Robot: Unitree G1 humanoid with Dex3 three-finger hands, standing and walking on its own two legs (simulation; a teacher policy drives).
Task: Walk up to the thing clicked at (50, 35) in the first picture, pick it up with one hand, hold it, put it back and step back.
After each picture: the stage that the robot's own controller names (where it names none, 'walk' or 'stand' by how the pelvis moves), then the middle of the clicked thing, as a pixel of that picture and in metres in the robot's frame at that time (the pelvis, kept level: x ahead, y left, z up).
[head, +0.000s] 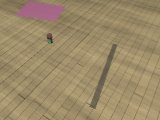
stand; (49, 38) +1.52 +0.46 -0.72
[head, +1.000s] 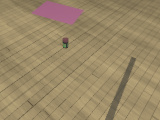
walk; (65, 42) +1.41 +0.20 -0.70
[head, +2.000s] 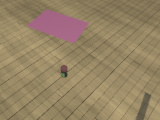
walk; (64, 71) +0.93 +0.17 -0.71
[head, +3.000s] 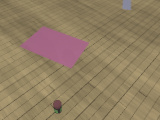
walk; (57, 106) +0.60 +0.19 -0.71
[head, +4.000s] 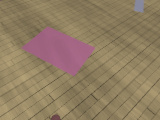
stand; out of the picture +0.45 +0.17 -0.70
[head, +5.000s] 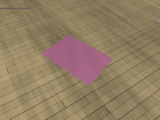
stand; out of the picture +0.44 +0.16 -0.71
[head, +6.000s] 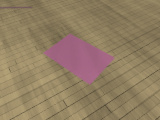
stand; out of the picture +0.44 +0.16 -0.73
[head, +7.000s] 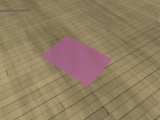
stand; out of the picture +0.43 +0.18 -0.73
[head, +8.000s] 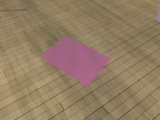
stand; out of the picture +0.42 +0.19 -0.73
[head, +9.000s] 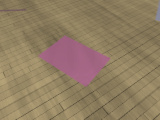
go down; out of the picture +0.41 +0.18 -0.73
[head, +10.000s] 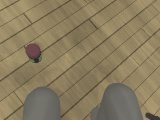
go down; (34, 53) +0.50 +0.20 -0.36
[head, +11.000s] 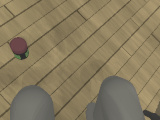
approach; (20, 49) +0.51 +0.21 -0.31
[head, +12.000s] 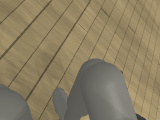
close in; out of the picture +0.50 +0.26 -0.23
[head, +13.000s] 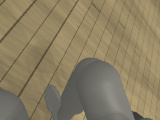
close; out of the picture +0.49 +0.27 -0.24
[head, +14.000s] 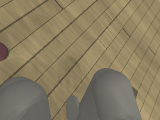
lift; out of the picture +0.44 +0.21 -0.26
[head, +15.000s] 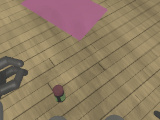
lift; (59, 93) +0.45 +0.14 -0.52
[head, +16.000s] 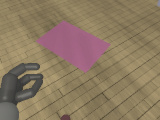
go down; out of the picture +0.41 +0.13 -0.66
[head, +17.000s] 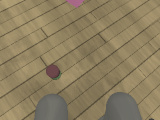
go down; (54, 72) +0.46 +0.14 -0.40
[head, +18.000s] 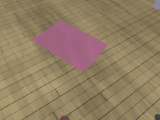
stand; out of the picture +0.41 +0.11 -0.63
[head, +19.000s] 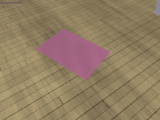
stand; out of the picture +0.39 +0.11 -0.66
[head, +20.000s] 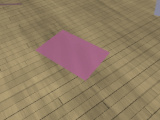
stand; out of the picture +0.39 +0.11 -0.66
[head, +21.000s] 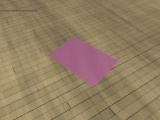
stand; out of the picture +0.41 +0.10 -0.72
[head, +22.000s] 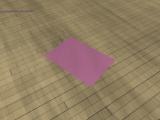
stand; out of the picture +0.40 +0.12 -0.73
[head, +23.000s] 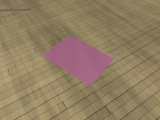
stand; out of the picture +0.38 +0.13 -0.73
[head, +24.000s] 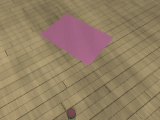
walk; (71, 114) +0.43 +0.12 -0.71
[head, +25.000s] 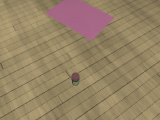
walk; (75, 79) +0.69 +0.08 -0.69
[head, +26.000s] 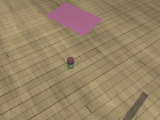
stand; (70, 63) +1.03 +0.14 -0.71
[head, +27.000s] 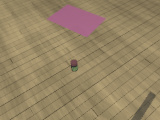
stand; (74, 65) +1.00 +0.15 -0.71
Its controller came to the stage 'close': yes
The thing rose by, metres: 0.02
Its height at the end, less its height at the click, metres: +0.00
